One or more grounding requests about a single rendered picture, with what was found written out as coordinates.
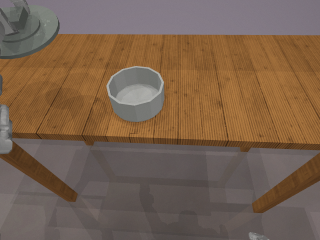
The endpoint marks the lid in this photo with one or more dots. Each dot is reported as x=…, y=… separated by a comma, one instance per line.
x=41, y=28

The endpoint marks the left robot upper arm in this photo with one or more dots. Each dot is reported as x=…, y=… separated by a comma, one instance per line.
x=6, y=127

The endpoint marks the left robot hand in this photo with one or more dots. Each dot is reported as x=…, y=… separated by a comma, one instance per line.
x=9, y=27

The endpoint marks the pot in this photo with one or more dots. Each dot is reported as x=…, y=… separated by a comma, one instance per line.
x=136, y=93

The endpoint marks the table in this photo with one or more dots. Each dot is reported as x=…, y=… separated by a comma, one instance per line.
x=247, y=91

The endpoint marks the knob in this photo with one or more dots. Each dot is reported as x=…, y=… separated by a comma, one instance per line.
x=17, y=15

